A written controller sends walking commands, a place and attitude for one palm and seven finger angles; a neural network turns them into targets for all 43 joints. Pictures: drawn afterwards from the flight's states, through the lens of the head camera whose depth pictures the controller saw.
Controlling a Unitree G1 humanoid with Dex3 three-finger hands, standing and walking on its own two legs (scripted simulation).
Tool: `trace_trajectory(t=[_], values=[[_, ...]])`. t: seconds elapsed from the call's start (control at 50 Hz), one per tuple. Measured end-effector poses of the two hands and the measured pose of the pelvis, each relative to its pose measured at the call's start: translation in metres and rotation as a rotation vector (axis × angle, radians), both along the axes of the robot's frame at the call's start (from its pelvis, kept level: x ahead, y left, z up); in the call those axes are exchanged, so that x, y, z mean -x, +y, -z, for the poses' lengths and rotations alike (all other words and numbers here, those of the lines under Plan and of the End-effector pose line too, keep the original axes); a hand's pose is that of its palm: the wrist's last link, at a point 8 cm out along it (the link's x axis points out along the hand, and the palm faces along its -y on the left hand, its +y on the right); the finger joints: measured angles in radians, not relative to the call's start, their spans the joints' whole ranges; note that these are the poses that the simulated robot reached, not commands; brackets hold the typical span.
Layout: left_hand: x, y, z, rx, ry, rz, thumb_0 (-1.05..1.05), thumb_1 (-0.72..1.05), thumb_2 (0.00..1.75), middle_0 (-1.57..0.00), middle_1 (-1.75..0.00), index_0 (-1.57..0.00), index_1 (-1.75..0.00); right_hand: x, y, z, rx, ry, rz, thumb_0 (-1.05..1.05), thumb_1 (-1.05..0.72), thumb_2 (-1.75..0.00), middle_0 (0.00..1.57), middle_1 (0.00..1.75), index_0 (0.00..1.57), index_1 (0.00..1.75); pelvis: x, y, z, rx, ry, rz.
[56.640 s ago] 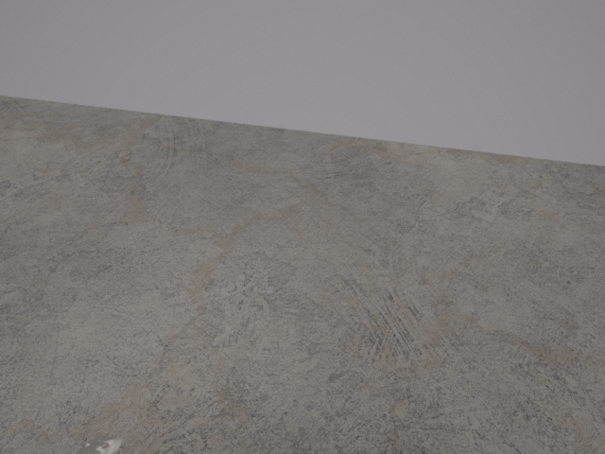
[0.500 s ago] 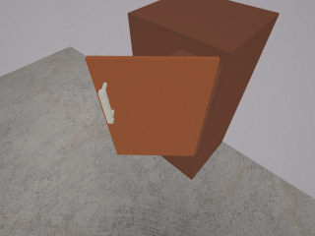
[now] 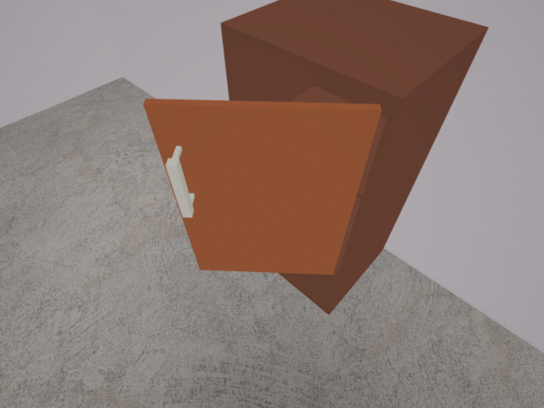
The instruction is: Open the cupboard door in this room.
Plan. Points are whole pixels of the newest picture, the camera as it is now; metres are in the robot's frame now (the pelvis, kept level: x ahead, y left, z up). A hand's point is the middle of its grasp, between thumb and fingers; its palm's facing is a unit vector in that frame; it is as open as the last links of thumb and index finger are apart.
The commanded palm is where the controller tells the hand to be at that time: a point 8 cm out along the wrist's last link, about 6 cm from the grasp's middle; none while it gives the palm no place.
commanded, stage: look again from close up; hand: left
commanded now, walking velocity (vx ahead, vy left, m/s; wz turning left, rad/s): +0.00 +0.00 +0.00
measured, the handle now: (183, 183) +0.53 +0.22 -0.02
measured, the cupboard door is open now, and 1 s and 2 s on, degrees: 41 41 41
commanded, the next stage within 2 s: raise the hand with hooked fingers in 0.40 s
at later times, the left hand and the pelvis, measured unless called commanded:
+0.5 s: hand out of the picture +0.03 +0.19 -0.17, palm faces +0.02 -0.98 -0.22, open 7.3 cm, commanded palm +0.09 +0.24 -0.08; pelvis +0.00 +0.00 +0.00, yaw +0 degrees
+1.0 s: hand out of the picture +0.13 +0.22 -0.07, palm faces +0.08 -1.00 -0.01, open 9.0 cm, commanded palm +0.13 +0.27 -0.05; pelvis -0.06 +0.01 -0.10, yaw +4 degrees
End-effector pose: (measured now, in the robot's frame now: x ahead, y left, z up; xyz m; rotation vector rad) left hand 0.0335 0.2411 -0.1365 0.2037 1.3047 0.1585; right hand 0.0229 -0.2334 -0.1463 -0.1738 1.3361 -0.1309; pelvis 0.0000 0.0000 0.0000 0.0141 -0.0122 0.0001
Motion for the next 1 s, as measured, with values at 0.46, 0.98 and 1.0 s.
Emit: trace_trajectory(t=[0.46, 0.98, 1.0], values=[[0.013, -0.003, 0.004, 0.022, 0.017, -0.019, 0.00, 0.91, 0.90, -0.20, -0.30, -0.21, -0.30, 0.003, 0.003, -0.004, 0.008, 0.005, -0.004, 0.01, -0.91, -0.90, 0.20, 0.30, 0.20, 0.29, 0.001, 0.001, -0.001, 0.004, -0.005, -0.005], [-0.069, 0.026, -0.065, 0.165, -1.230, 0.076, 0.01, 0.54, 0.75, -0.23, -0.53, -0.23, -0.53, -0.156, 0.020, -0.019, 0.064, -0.882, -0.264, 0.02, -0.91, -0.90, 0.19, 0.30, 0.20, 0.29, 0.062, 0.008, 0.103, 0.037, 0.226, -0.070], [-0.069, 0.029, -0.070, 0.148, -1.242, 0.083, 0.01, 0.52, 0.74, -0.23, -0.55, -0.23, -0.55, -0.153, 0.025, -0.014, 0.057, -0.865, -0.271, 0.01, -0.91, -0.90, 0.19, 0.30, 0.20, 0.29, 0.062, 0.008, 0.103, 0.044, 0.227, -0.074]])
